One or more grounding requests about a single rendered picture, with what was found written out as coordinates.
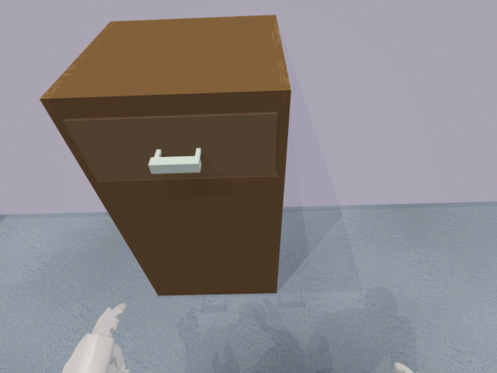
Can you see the cabinet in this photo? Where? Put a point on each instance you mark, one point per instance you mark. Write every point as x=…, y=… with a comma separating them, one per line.
x=200, y=235

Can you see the drawer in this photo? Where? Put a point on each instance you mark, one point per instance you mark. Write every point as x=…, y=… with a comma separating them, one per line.
x=232, y=144

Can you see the left robot hand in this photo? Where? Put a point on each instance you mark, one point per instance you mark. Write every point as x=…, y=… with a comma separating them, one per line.
x=96, y=352

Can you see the handle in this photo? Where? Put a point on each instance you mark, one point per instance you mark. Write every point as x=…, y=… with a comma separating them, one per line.
x=178, y=164

